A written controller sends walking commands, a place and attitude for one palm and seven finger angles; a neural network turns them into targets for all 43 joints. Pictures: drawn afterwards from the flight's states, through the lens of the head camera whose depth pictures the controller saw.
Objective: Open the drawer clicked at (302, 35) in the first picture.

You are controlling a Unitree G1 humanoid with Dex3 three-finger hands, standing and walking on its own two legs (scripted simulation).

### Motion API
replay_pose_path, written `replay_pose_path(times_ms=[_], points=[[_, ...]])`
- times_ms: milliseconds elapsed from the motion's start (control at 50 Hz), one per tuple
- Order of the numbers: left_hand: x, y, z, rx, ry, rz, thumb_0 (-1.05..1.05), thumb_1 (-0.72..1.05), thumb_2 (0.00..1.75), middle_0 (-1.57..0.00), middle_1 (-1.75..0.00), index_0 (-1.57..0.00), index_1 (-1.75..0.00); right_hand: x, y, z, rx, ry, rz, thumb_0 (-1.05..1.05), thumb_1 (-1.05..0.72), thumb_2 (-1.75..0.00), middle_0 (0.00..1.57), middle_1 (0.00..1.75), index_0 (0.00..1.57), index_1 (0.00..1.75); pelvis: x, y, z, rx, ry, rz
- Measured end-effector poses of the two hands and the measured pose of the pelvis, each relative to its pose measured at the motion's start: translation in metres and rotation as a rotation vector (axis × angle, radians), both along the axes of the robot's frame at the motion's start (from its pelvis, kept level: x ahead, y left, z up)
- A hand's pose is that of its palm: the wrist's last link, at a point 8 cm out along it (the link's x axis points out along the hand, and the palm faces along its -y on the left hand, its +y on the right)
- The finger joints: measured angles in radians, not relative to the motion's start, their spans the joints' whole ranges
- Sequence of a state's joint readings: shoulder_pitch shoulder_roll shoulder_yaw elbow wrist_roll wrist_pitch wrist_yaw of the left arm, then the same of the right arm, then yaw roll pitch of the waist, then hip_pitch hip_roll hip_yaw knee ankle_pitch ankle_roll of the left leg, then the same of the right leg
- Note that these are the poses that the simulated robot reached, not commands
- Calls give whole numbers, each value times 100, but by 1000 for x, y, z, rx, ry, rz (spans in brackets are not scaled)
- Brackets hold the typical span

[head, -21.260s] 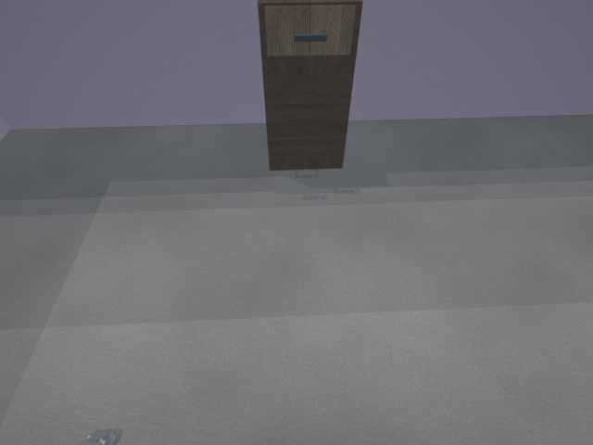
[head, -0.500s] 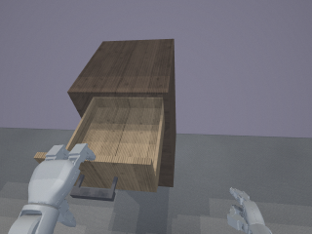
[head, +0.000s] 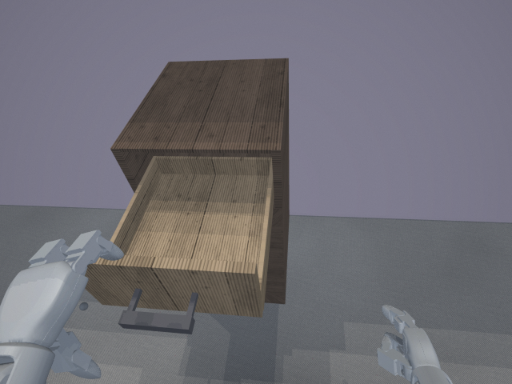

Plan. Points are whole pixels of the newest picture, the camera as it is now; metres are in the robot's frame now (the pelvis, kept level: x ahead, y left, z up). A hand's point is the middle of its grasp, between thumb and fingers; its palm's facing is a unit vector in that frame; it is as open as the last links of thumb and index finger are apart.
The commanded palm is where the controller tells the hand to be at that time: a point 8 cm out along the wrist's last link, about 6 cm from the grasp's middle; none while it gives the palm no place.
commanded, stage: draw the hand back to the body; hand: left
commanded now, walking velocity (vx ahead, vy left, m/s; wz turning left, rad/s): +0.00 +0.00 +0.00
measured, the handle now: (161, 309) +0.24 +0.22 -0.06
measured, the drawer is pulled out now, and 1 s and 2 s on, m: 0.29 0.29 0.29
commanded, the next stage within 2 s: step back with the hand held close in 0.96 s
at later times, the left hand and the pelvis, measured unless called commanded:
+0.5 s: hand (96, 266) +0.21 +0.22 +0.16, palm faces +0.33 -0.84 -0.43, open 10.9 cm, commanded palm +0.16 +0.27 +0.19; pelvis +0.02 +0.00 +0.02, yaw -1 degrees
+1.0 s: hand (101, 265) +0.20 +0.21 +0.17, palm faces +0.38 -0.82 -0.42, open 7.5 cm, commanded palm +0.16 +0.25 +0.19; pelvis +0.03 -0.03 +0.02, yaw +0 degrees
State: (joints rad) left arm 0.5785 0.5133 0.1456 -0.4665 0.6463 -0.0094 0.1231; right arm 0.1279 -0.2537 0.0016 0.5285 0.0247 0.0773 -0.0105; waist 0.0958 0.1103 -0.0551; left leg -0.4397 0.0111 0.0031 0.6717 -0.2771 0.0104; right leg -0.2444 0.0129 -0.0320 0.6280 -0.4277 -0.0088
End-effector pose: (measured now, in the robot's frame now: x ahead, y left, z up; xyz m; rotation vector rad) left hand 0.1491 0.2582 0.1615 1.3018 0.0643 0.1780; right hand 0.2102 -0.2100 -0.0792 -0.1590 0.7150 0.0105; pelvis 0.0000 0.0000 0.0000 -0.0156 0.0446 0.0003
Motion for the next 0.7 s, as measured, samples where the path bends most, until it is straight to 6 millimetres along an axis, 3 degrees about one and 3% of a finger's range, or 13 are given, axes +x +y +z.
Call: replay_pose_path(times_ms=[40,80,160,280,380,700], points=[[0,4,-5,-366,-78,54,-1,-48,30,-31,-119,-33,-119,-3,4,5,4,-45,-20,1,-91,-90,19,30,20,30,0,2,2,4,-27,-2],[1,3,-9,-614,-154,86,-1,-46,31,-31,-118,-32,-118,-7,8,10,-3,-77,-33,1,-91,-90,19,30,20,30,2,3,4,11,-42,-3],[8,-3,-7,-841,-264,66,-1,-38,34,-30,-113,-31,-113,-17,12,18,-23,-102,-37,1,-91,-90,20,30,20,30,9,1,8,15,-59,-2],[19,-1,12,-855,-319,2,-1,-22,42,-29,-102,-30,-102,-22,8,18,-25,-90,-51,1,-91,-90,20,30,21,30,16,0,12,15,-64,-8],[22,5,16,-826,-296,20,-1,-5,49,-27,-92,-28,-92,-21,-2,16,-27,-67,-76,1,-91,-90,20,30,21,30,19,0,14,15,-57,-14],[17,4,28,-783,-321,81,0,49,72,-23,-56,-24,-56,4,-19,18,-22,-80,-87,1,-91,-90,20,30,20,30,27,-13,16,24,-56,-2]])
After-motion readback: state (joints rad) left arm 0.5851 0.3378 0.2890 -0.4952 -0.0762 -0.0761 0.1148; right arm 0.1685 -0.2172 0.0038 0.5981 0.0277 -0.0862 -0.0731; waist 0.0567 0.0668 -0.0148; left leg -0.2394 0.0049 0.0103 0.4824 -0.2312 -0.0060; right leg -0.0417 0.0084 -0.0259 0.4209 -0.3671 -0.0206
